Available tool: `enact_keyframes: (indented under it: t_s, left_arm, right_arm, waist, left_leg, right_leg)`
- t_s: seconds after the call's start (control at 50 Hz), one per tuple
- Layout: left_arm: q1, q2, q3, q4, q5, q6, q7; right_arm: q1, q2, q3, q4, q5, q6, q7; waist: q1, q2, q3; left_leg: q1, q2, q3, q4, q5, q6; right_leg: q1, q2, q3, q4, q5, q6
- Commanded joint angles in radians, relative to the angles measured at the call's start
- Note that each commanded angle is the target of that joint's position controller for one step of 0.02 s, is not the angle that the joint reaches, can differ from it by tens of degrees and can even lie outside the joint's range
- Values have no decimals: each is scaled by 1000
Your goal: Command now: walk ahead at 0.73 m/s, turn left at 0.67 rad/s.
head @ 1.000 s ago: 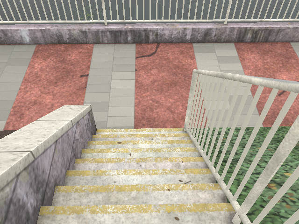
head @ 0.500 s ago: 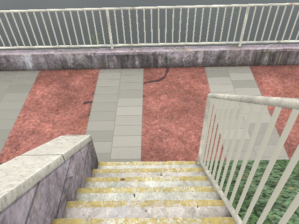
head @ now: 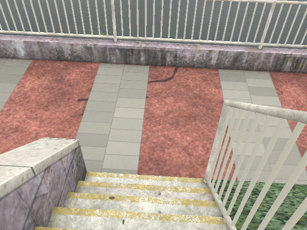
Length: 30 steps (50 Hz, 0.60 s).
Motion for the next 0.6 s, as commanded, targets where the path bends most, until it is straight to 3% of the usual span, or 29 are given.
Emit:
enact_keyframes:
  t_s: [0.02, 0.04, 0.06, 0.08, 0.1, 0.12, 0.14, 0.16, 0.18, 0.2, 0.22, 0.24, 0.26, 0.28, 0.3, 0.32, 0.34, 0.36, 0.38, 0.4, 0.44, 0.46, 0.48, 0.5, 0.52, 0.54, 0.56, 0.58, 0.6]
  left_arm:
    - [-121, 41, -3, -73, -13, -59, 50]
    - [-196, 6, -14, -101, -55, -77, 64]
    - [-184, 38, -10, -91, -67, -74, 73]
    - [-154, 89, 4, -83, -77, -67, 73]
    - [-207, 144, 22, -92, -59, -65, 63]
    - [-309, 196, 32, -122, -52, -50, 55]
    - [-445, 235, 48, -177, -50, -29, 48]
    - [-495, 157, 55, -181, -7, 12, 66]
    - [-252, 33, 13, -296, 21, 29, 69]
    - [-212, 46, -5, -310, 69, 50, 65]
    - [-185, 57, -6, -278, 69, 63, 74]
    - [-145, 33, -13, -269, 94, 65, 82]
    - [-169, 68, -4, -275, 78, 68, 85]
    - [-186, 20, -21, -320, 58, 80, 90]
    - [-91, 2, -22, -265, 39, 92, 99]
    - [-58, 49, -9, -234, 29, 99, 96]
    - [-76, 78, 5, -213, 22, 96, 88]
    - [-159, 81, -3, -228, 20, 97, 78]
    - [-200, 65, -17, -233, 29, 87, 60]
    - [-263, 27, -30, -243, 26, 90, 42]
    - [-358, -18, -50, -273, -8, 85, 17]
    - [-345, -6, -43, -277, -33, 76, 10]
    - [-313, 5, -31, -276, -35, 72, 7]
    - [-265, 41, -16, -276, -21, 78, 4]
    - [-216, 59, -2, -268, -11, 82, -5]
    - [-180, 89, 9, -243, -6, 86, -10]
    - [-32, 107, 30, -197, 3, 89, -13]
    - [130, 135, 42, -137, -3, 90, -14]
    - [148, 115, 25, -175, -26, 99, -32]
  right_arm:
    - [155, -5, -5, 35, -18, 5, 31]
    - [149, 18, 9, -20, 24, -12, 42]
    - [80, 38, 21, -30, 45, -19, 53]
    - [43, 29, 25, -51, 44, -13, 53]
    - [169, -16, 10, -22, 26, 3, 48]
    - [400, -113, -20, 22, 13, 25, 31]
    - [625, -226, -57, 75, 23, 50, 17]
    - [599, -235, -70, 68, 66, 50, 29]
    - [389, -225, -32, 29, 85, 35, 38]
    - [395, -176, -10, 25, 77, 23, 37]
    - [326, -189, -14, -14, 55, 18, 38]
    - [286, -166, 1, -21, 45, -1, 33]
    - [216, -142, 8, -68, 46, -10, 22]
    - [165, -126, 12, -94, 34, -10, 6]
    - [179, -130, 13, -84, 26, -15, -4]
    - [187, -89, 22, -72, 50, -18, -4]
    - [198, -51, 33, -46, 83, -14, -15]
    - [127, -20, 45, -86, 107, -9, -22]
    - [119, 2, 57, -85, 111, -9, -25]
    - [146, -13, 55, -82, 99, 2, -26]
    - [198, -34, 51, -78, 73, 32, -27]
    - [194, -35, 51, -76, 60, 44, -29]
    - [183, -28, 53, -75, 53, 40, -16]
    - [144, -36, 51, -92, 48, 43, -8]
    - [117, -64, 43, -115, 45, 43, -6]
    - [153, -78, 38, -118, 27, 52, -17]
    - [124, -91, 37, -132, 11, 49, -28]
    - [86, -103, 27, -154, 5, 43, -28]
    - [27, -30, 31, -218, 20, 41, -27]
  waist:
    - [-141, -24, 88]
    - [-192, -12, 114]
    - [-139, 5, 121]
    - [-104, -27, 143]
    - [-157, -112, 44]
    - [-283, -178, -59]
    - [-442, -10, -50]
    - [-467, 129, 118]
    - [-125, 295, 186]
    - [-86, 90, 128]
    - [-54, -48, 120]
    - [0, -104, 65]
    - [37, -149, 40]
    - [83, -96, -22]
    - [120, 40, -79]
    - [125, 7, -105]
    - [114, 42, -116]
    - [99, -29, -71]
    - [76, -14, -16]
    - [27, 12, 30]
    - [-73, 73, 103]
    - [-94, 130, 119]
    - [-93, 154, 116]
    - [-76, 159, 133]
    - [-49, 111, 130]
    - [-63, 37, 157]
    - [-5, -28, 83]
    - [64, -145, -19]
    - [58, -245, -83]
  left_leg:
    - [340, 5, 99, -387, 655, -84]
    - [558, 30, 113, -678, 980, -72]
    - [689, -27, 221, -750, 1020, -79]
    - [720, -49, 252, -796, 910, -80]
    - [853, -88, 316, -679, 943, -54]
    - [1017, -82, 307, -647, 766, 5]
    - [1198, -15, 220, -777, 716, 98]
    - [1019, 141, -49, -1221, 680, 193]
    - [1033, 185, -202, -855, 1729, 136]
    - [1017, 243, -395, -845, 1521, 164]
    - [913, 290, -481, -843, 1286, 236]
    - [819, 262, -458, -803, 1063, 216]
    - [624, 205, -407, -836, 1206, 179]
    - [415, 200, -458, -853, 1344, 182]
    - [343, 224, -491, -777, 1383, 157]
    - [341, 149, -395, -705, 1221, 84]
    - [357, 100, -360, -649, 887, 43]
    - [265, 29, -264, -617, 538, 5]
    - [243, 6, -233, -565, 258, -2]
    - [302, -6, -177, -571, 160, -7]
    - [366, -5, -108, -565, 180, -1]
    - [377, 33, -127, -542, 213, 19]
    - [280, 65, -146, -508, 236, 35]
    - [251, 74, -144, -456, 337, 43]
    - [277, 92, -138, -383, 356, 52]
    - [388, 94, -140, -300, 367, 71]
    - [364, 99, -106, -143, 306, 77]
    - [207, 18, 29, 213, 33, 43]
    - [-214, -147, 210, 727, -789, -46]
  right_leg:
    - [-459, -182, 97, -137, 657, -37]
    - [-642, -177, -6, 14, 491, 17]
    - [-665, -154, -72, 55, 455, 32]
    - [-605, -171, -73, 111, 499, 26]
    - [-548, -162, -100, 276, 637, 36]
    - [-538, -198, -78, 557, 964, 48]
    - [-672, -145, -108, 973, 879, 84]
    - [-646, 13, -81, 1380, 57, 78]
    - [-895, 65, -3, 1329, -263, 66]
    - [-994, -24, 134, 1098, -188, 44]
    - [-1007, -40, 174, 1055, -135, 40]
    - [-983, -48, 196, 882, 116, 51]
    - [-791, -26, 163, 648, 293, 69]
    - [-582, 1, 134, 522, 457, 118]
    - [-422, -19, 144, 532, 611, 114]
    - [-373, -15, 130, 435, 761, 98]
    - [-374, -36, 173, 329, 908, 90]
    - [-285, -21, 138, 121, 1058, 76]
    - [-246, -10, 123, -18, 1204, 67]
    - [-266, 7, 102, -173, 1210, 45]
    - [-220, 7, 107, -421, 1207, 18]
    - [-207, -25, 165, -484, 1183, 8]
    - [-103, -21, 129, -410, 1191, 14]
    - [-56, -21, 122, -412, 1081, -5]
    - [-54, -7, 86, -430, 1008, -25]
    - [-107, -35, 100, -658, 799, -60]
    - [58, -34, 48, -729, 812, -78]
    - [321, -96, 123, -631, 1190, -114]
    - [564, -235, 363, -233, 1690, -254]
